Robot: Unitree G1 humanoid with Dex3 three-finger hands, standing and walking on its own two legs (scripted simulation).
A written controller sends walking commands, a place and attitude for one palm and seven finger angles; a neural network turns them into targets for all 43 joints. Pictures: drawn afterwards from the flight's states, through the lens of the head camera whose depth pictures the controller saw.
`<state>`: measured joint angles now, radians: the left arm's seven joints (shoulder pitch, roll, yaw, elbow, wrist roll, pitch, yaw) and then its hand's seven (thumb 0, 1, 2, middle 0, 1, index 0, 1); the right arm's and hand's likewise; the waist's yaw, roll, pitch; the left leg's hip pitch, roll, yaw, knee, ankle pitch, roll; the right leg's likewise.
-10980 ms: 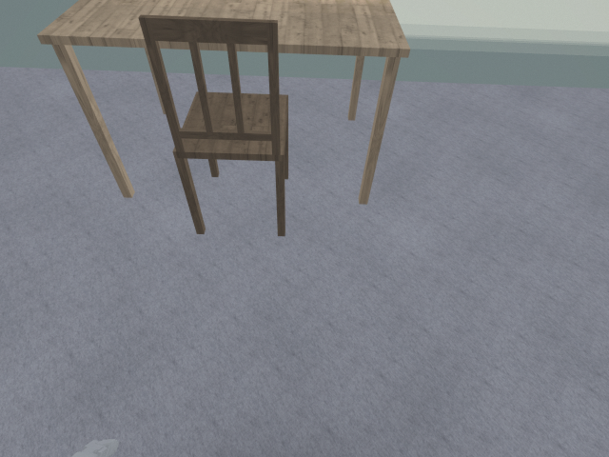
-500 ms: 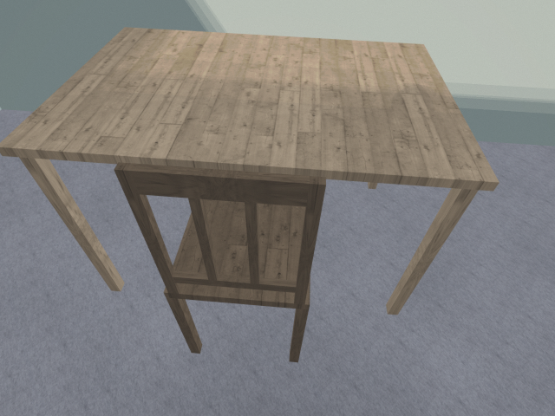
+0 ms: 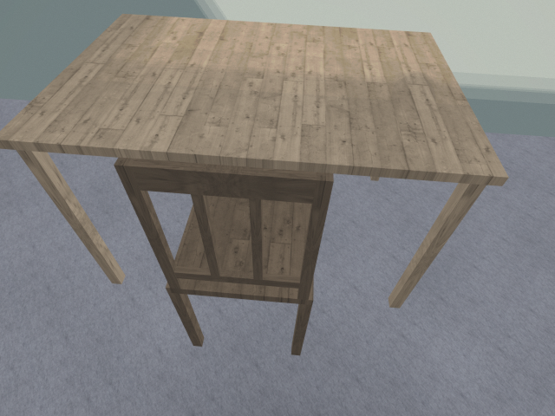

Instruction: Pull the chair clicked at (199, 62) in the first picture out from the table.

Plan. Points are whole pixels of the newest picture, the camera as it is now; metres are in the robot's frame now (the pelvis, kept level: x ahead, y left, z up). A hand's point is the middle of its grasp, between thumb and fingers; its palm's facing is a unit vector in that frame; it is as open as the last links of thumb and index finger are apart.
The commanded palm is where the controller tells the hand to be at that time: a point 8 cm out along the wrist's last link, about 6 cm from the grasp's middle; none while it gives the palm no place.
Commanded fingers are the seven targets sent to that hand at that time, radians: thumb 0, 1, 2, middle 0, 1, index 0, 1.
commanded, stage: look again from close up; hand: left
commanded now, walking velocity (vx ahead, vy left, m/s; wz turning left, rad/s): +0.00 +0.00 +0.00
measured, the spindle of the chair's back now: (208, 238) +0.46 +0.17 -0.10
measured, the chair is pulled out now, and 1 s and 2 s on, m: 0.00 0.00 0.00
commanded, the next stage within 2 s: raise the hand toward the chair's back in 0.68 s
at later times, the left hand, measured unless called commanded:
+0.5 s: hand out of the picture +0.05 +0.18 -0.16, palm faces +0.02 -0.97 -0.26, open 7.4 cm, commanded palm none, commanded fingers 0.00 0.90 0.90 -0.20 -0.30 -0.20 -0.30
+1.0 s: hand (156, 369) +0.19 +0.18 -0.02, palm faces +0.19 -0.98 -0.02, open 7.8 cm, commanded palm +0.10 +0.22 -0.07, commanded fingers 0.00 0.62 0.78 -0.17 -0.26 -0.17 -0.26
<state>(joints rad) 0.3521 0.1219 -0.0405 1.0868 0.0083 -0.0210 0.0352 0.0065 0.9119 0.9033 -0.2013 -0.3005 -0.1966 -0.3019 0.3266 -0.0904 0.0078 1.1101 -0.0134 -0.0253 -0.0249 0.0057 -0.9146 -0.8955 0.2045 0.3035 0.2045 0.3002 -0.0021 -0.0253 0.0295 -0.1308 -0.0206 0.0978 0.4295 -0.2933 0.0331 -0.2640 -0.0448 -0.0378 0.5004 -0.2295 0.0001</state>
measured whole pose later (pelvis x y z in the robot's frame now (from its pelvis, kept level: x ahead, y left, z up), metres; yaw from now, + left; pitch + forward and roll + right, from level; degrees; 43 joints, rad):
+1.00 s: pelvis -0.03 -0.01 -0.02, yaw +3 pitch +5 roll +1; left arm 0.32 0.17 0.11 0.25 -0.22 -0.34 -0.07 0.01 0.83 0.87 -0.19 -0.29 -0.18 -0.29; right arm 0.28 -0.23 -0.01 0.75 0.02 -0.29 -0.03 0.01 -0.91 -0.90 0.21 0.30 0.21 0.30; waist -0.03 -0.01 -0.06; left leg -0.43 -0.01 0.06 0.72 -0.38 0.02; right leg -0.52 -0.06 -0.08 0.74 -0.30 -0.01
